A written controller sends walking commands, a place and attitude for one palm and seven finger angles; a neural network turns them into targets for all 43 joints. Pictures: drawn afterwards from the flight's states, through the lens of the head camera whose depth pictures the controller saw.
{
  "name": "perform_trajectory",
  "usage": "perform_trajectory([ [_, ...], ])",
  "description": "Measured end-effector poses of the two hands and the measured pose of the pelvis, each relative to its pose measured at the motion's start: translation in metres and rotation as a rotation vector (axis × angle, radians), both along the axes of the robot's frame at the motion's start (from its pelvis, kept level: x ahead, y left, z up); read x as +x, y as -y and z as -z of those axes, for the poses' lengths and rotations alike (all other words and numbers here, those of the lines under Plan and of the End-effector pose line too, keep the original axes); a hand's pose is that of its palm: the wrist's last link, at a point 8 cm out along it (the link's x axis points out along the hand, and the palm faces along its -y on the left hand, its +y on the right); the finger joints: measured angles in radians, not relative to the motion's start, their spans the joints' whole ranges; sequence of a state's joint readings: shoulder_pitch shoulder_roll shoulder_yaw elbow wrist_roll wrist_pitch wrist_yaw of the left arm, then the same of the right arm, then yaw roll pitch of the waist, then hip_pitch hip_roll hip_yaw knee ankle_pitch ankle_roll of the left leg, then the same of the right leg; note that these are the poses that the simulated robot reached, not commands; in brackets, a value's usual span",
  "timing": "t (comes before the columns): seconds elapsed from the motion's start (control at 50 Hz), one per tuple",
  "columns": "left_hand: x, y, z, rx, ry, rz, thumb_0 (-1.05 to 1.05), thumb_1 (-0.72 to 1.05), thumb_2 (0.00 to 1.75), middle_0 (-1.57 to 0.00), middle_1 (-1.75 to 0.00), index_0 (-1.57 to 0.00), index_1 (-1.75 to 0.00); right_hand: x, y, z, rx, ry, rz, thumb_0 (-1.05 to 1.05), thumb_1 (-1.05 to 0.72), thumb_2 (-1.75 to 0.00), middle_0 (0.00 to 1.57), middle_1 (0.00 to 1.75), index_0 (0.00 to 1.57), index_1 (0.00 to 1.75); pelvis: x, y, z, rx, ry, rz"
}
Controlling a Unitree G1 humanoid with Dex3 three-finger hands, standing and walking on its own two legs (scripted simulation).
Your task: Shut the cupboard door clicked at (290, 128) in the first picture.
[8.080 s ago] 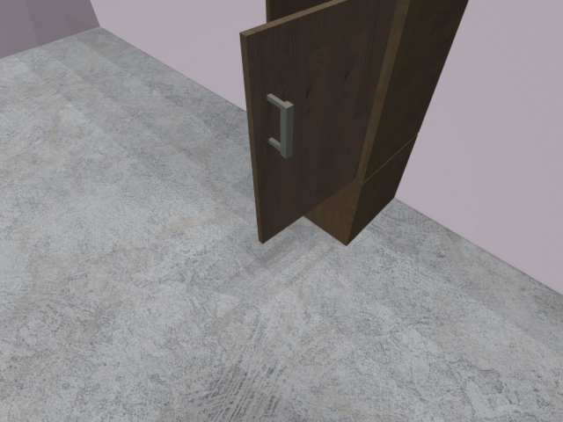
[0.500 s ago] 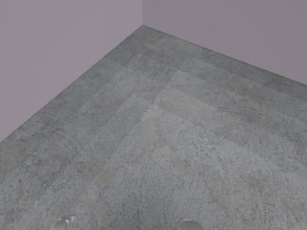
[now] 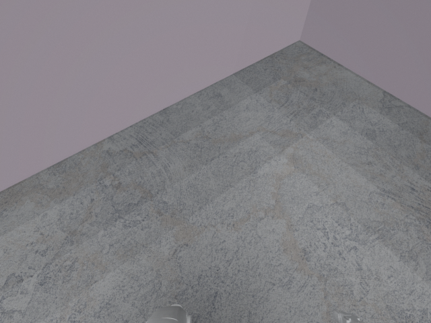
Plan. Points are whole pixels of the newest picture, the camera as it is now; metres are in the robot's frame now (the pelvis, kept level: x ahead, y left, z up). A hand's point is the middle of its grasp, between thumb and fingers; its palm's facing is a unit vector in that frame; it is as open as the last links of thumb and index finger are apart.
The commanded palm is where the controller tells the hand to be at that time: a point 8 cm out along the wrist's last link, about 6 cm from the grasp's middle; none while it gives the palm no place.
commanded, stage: walk to a spot facing it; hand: left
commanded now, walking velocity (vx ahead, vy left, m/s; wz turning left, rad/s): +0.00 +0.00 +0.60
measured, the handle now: out of the picture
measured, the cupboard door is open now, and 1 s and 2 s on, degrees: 84 84 84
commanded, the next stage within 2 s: none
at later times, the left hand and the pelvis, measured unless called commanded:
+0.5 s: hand out of the picture +0.10 +0.21 -0.15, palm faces +0.24 -0.94 -0.26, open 7.4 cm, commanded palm none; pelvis +0.02 -0.02 +0.00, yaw +15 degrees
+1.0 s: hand out of the picture -0.09 +0.19 -0.19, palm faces +0.60 -0.76 -0.26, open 7.4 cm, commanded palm none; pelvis +0.01 -0.01 -0.01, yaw +36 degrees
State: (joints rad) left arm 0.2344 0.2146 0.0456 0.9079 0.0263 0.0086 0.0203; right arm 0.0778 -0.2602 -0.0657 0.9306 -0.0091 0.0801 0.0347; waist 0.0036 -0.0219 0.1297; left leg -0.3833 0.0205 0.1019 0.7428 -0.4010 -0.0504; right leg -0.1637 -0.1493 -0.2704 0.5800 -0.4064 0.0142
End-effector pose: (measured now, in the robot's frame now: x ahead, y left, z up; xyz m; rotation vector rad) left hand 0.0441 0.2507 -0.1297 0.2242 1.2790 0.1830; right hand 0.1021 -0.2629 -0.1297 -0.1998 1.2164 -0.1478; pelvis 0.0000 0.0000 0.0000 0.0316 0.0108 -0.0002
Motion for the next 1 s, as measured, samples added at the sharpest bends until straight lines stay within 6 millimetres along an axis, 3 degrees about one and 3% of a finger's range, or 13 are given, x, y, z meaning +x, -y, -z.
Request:
perform_trajectory([
  [0.06,-0.023,-0.024,0.018,-0.004,-0.05,-0.064,0.0,0.91,0.89,-0.2,-0.3,-0.2,-0.3,0.037,-0.016,-0.002,-0.029,0.089,-0.07,0.01,-0.91,-0.9,0.2,0.3,0.2,0.3,0.005,-0.013,0.013,-0.011,-0.002,-0.038],
  [0.14,-0.03,-0.041,0.019,0.005,-0.072,-0.12,0.0,0.91,0.9,-0.2,-0.3,-0.2,-0.3,0.053,-0.033,-0.014,-0.05,0.13,-0.125,0.01,-0.91,-0.9,0.2,0.3,0.2,0.3,0.006,-0.02,0.009,-0.023,0.005,-0.071],
  [0.34,0.009,-0.036,-0.005,-0.012,0.09,-0.159,0.0,0.91,0.9,-0.2,-0.3,-0.2,-0.3,0.031,-0.044,-0.016,-0.026,0.015,-0.172,0.01,-0.91,-0.9,0.2,0.3,0.21,0.3,0.011,-0.016,-0.007,-0.05,0.005,-0.171],
  [0.46,0.029,-0.014,-0.012,0.002,0.151,-0.18,0.0,0.91,0.9,-0.2,-0.3,-0.2,-0.3,0.015,-0.025,-0.001,0.001,-0.074,-0.178,0.01,-0.9,-0.89,0.21,0.3,0.21,0.3,0.017,0.006,-0.005,-0.043,-0.005,-0.244],
  [0.54,0.029,0.006,-0.015,0.034,0.189,-0.21,0.0,0.91,0.9,-0.2,-0.3,-0.2,-0.3,0.019,-0.005,0.017,0.019,-0.115,-0.187,0.01,-0.9,-0.9,0.21,0.3,0.21,0.3,0.022,0.026,0.003,-0.027,-0.008,-0.293],
  [0.66,-0.003,0.033,-0.025,0.033,0.147,-0.3,0.0,0.9,0.89,-0.2,-0.3,-0.2,-0.3,0.045,0.008,0.014,0.018,-0.137,-0.263,0.01,-0.91,-0.9,0.2,0.3,0.2,0.3,0.027,0.037,-0.007,-0.003,0.009,-0.395],
  [0.76,-0.038,0.046,-0.021,0.011,0.113,-0.407,0.0,0.91,0.89,-0.2,-0.3,-0.2,-0.3,0.077,-0.004,0.005,0.007,-0.123,-0.362,0.01,-0.91,-0.9,0.2,0.3,0.2,0.3,0.029,0.039,-0.011,0.011,0.01,-0.473],
  [0.84,-0.077,0.045,-0.012,0.004,0.077,-0.5,0.0,0.91,0.89,-0.21,-0.3,-0.2,-0.3,0.111,-0.031,0.0,-0.005,-0.079,-0.468,0.01,-0.91,-0.9,0.2,0.3,0.2,0.3,0.027,0.034,-0.008,0.009,0.011,-0.532],
  [0.94,-0.136,0.037,0.012,-0.021,0.011,-0.615,0.0,0.91,0.89,-0.2,-0.3,-0.2,-0.3,0.152,-0.085,-0.004,-0.014,0.043,-0.602,0.01,-0.91,-0.9,0.2,0.3,0.2,0.3,0.019,0.016,0.007,-0.015,0.012,-0.597],
  [1.0,-0.163,0.029,0.022,-0.028,-0.044,-0.669,0.0,0.91,0.89,-0.2,-0.3,-0.2,-0.3,0.163,-0.113,-0.01,-0.014,0.113,-0.66,0.01,-0.91,-0.9,0.2,0.3,0.2,0.3,0.013,0.009,0.012,-0.015,0.01,-0.628],
])
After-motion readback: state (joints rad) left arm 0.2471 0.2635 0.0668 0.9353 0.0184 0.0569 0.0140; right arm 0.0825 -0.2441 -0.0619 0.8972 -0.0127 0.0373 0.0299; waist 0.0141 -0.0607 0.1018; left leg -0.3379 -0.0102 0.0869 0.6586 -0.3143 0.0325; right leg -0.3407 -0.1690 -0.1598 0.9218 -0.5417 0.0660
